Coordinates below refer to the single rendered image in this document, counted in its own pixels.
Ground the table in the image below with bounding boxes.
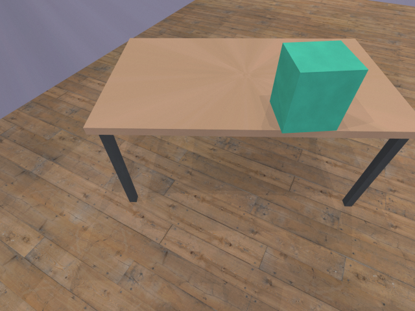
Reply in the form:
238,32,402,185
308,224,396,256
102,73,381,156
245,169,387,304
83,38,415,207

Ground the carton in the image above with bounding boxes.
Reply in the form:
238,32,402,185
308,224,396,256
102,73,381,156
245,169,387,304
270,40,368,133

